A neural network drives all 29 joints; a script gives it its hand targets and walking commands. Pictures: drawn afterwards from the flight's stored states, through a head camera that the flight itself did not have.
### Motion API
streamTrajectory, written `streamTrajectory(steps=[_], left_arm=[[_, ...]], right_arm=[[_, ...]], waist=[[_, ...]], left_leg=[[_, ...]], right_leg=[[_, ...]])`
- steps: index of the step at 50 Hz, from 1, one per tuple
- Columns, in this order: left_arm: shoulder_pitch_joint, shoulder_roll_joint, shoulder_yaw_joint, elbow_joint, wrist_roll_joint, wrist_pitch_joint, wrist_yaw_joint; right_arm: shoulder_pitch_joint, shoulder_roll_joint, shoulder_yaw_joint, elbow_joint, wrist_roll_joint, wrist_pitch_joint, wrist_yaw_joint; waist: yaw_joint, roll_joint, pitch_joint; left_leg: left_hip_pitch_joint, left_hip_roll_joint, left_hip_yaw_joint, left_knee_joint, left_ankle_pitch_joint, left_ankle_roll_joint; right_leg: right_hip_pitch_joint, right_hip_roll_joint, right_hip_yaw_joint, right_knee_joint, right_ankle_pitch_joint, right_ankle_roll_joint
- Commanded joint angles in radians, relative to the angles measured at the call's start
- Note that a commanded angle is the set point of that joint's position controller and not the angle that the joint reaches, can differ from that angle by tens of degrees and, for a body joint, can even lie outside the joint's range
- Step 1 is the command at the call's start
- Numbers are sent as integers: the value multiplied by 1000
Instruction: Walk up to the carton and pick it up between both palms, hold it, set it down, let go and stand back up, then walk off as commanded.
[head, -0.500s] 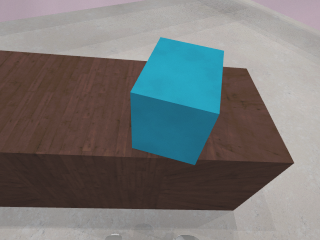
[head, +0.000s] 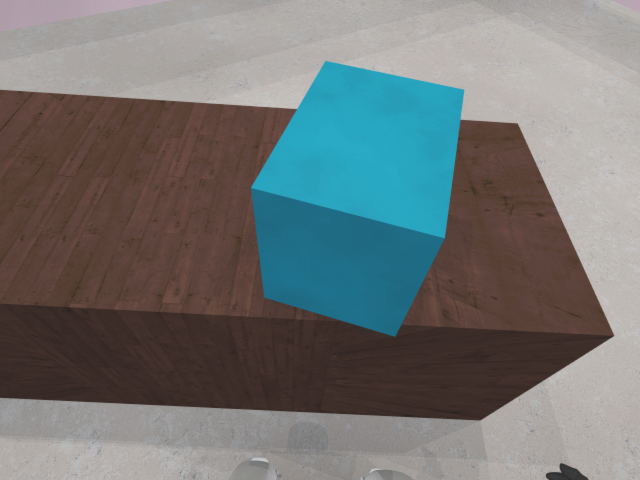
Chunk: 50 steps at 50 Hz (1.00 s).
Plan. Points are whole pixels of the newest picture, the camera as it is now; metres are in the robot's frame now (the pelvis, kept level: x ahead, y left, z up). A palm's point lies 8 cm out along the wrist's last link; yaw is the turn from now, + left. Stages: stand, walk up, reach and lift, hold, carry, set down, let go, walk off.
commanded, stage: walk up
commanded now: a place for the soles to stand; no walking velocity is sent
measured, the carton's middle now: (360, 198) +0.55 -0.04 +0.00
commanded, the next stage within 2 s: stand in 1.96 s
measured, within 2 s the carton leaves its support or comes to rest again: neither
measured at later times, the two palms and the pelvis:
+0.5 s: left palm out of the picture +0.08 +0.29 -0.11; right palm out of the picture +0.09 -0.33 -0.09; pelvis -0.01 -0.01 -0.01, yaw +0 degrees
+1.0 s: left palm (68, 479) +0.15 +0.31 -0.09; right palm out of the picture +0.06 -0.32 -0.07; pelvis +0.05 +0.00 +0.01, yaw +0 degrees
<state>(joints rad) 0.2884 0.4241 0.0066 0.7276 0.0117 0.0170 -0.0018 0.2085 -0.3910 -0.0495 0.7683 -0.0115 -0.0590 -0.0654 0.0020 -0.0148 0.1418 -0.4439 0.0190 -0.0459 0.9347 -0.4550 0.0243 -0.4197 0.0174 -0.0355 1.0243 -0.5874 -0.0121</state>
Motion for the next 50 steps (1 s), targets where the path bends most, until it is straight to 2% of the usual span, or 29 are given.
streamTrajectory(steps=[1, 3, 4, 5, 6, 8, 10, 11, 12, 13, 14, 17, 19, 21, 22, 23, 25, 26, 29, 31, 32, 33, 34, 35, 38, 44, 48, 49, 50], left_arm=[[80, 189, 106, 0, -14, -31, 10], [95, 225, 121, 21, 0, -44, 13], [64, 265, 129, 11, 12, -51, 13], [23, 279, 135, -2, 9, -59, 12], [28, 281, 130, 0, 6, -62, 10], [-27, 277, 123, -11, 8, -58, 13], [-92, 245, 109, -27, 1, -52, 11], [-129, 210, 94, -39, -5, -45, 8], [-133, 176, 86, -54, -10, -43, 8], [-107, 166, 86, -51, -16, -32, 12], [-108, 182, 95, -48, -18, -22, 16], [-29, 197, 104, -21, -5, -31, 5], [27, 219, 114, 4, -2, -43, 3], [32, 271, 126, 0, 10, -54, 3], [-9, 286, 127, -5, 7, -55, 0], [-26, 284, 128, -16, 9, -56, -1], [82, 346, 160, 5, 15, -77, -4], [74, 351, 163, 3, 16, -81, -4], [47, 330, 154, -1, 13, -80, -9], [-35, 297, 134, -21, 10, -71, -16], [-99, 231, 106, -38, 8, -66, -17], [-138, 125, 82, -69, 6, -69, -14], [-123, 213, 105, -61, 9, -65, -4], [-82, 266, 116, -32, 10, -67, 1], [-65, 233, 112, -11, 1, -75, -3], [-86, 183, 102, -51, -17, -63, -6], [-10, 156, 99, -11, -20, -83, 2], [62, 188, 113, 18, -16, -90, 9], [126, 268, 140, 36, -8, -96, 17]], right_arm=[[-43, -314, -64, -25, 11, -10, -9], [-50, -268, -54, -33, 17, -2, -2], [-27, -240, -48, -33, 20, 7, -2], [-38, -226, -40, -30, 20, 12, -4], [-58, -251, -48, -25, 23, 13, -4], [-23, -245, -50, -7, 20, 5, 3], [53, -243, -50, 12, 19, -21, 4], [94, -263, -60, 28, 12, -32, 4], [133, -322, -80, 29, 3, -36, -1], [122, -358, -86, 17, 2, -31, -4], [103, -362, -84, 16, 7, -31, -7], [-4, -343, -80, -10, 1, -20, -9], [-53, -303, -61, -28, 10, -13, -1], [-54, -249, -51, -37, 17, -2, 0], [-58, -242, -47, -30, 19, 4, -3], [-46, -255, -54, -19, 18, 7, -1], [-31, -297, -81, -38, -14, -3, 42], [-31, -311, -88, -33, -19, -7, 50], [-13, -293, -85, -34, -24, -28, 60], [111, -272, -91, 3, -18, -45, 60], [256, -295, -106, 43, -23, -55, 51], [342, -391, -135, 46, -39, -63, 40], [297, -412, -133, 17, -21, -56, 37], [255, -409, -131, 2, -7, -48, 35], [154, -341, -102, -12, -16, -43, 27], [181, -310, -88, -31, -4, -46, 24], [107, -294, -74, -65, 9, -23, 27], [103, -252, -63, -77, 14, -19, 30], [138, -197, -45, -87, 26, -19, 27]], waist=[[44, 166, -184], [59, 46, -234], [47, -75, -230], [45, -75, -188], [50, -46, -187], [18, -76, -157], [-41, -76, -187], [-68, -14, -211], [-83, 105, -265], [-69, 155, -269], [-50, 151, -241], [7, 160, -177], [43, 94, -199], [42, -82, -205], [37, -122, -173], [33, -95, -144], [71, -102, -152], [73, -80, -114], [54, -75, -119], [-28, -27, -158], [-122, 98, -198], [-174, 380, -186], [-145, 215, -178], [-110, 138, -175], [-47, 138, -75], [-30, 155, -51], [36, 139, -96], [77, 76, -147], [101, -114, -222]], left_leg=[[93, 201, -268, -226, 584, 181], [-34, 93, -123, -65, 427, 85], [-155, 16, -17, 58, 289, 38], [-207, -25, 43, 102, -115, 26], [-181, -7, 4, 144, -175, 28], [-133, 7, 36, 87, -175, 35], [38, 11, 42, -127, 60, 50], [192, 54, -37, -212, 309, 65], [283, 166, -254, -302, 398, 131], [267, 297, -477, -361, 440, 244], [254, 336, -525, -358, 539, 302], [142, 286, -399, -319, 502, 249], [29, 174, -251, -202, 456, 147], [-131, 6, 0, 35, 257, 36], [-150, -33, 67, 87, -73, 25], [-126, -16, 35, 129, -187, 28], [-275, -4, 25, 170, -209, 43], [-309, 20, 8, 157, -157, 45], [-230, 42, 19, 3, -130, 55], [99, 6, 25, -213, -28, 86], [350, 14, -90, -391, -123, 101], [518, 205, -562, -611, -346, 154], [528, 332, -790, -659, -305, 192], [505, 351, -789, -617, -216, 221], [397, 274, -490, -470, 336, 213], [296, 230, -307, -398, 748, 203], [122, 145, -142, -247, 747, 137], [35, 94, -71, -82, 705, 89], [-107, 27, -25, 154, 484, 39]], right_leg=[[44, -65, 54, -216, 283, -27], [217, -135, 199, -376, 478, -37], [288, -216, 411, -480, 453, -83], [256, -339, 536, -541, 481, -146], [240, -347, 538, -518, 528, -201], [175, -324, 493, -507, 497, -206], [93, -250, 347, -373, 653, -179], [-30, -170, 240, -267, 646, -120], [-103, -72, 125, -77, 599, -47], [-127, -27, 56, 39, 348, -5], [-129, -19, 78, 37, 14, -5], [-44, -44, 88, -80, 34, -31], [100, -85, 127, -254, 406, -41], [226, -215, 409, -476, 429, -110], [171, -322, 513, -542, 402, -185], [128, -348, 553, -553, 366, -228], [249, -386, 711, -696, -344, -256], [252, -385, 729, -715, -408, -256], [226, -362, 634, -607, -148, -269], [0, -277, 439, -437, -31, -210], [-204, -157, 256, -179, 68, -132], [-490, 28, 47, 165, 39, -33], [-551, 22, 81, 187, -63, -13], [-494, -4, 110, 166, -77, -12], [-372, -66, 84, 76, 25, -8], [-203, -78, 43, -90, 163, -17], [151, -34, -15, -426, 311, -40], [320, -42, 42, -513, 392, -42], [464, -167, 307, -551, 477, -87]])
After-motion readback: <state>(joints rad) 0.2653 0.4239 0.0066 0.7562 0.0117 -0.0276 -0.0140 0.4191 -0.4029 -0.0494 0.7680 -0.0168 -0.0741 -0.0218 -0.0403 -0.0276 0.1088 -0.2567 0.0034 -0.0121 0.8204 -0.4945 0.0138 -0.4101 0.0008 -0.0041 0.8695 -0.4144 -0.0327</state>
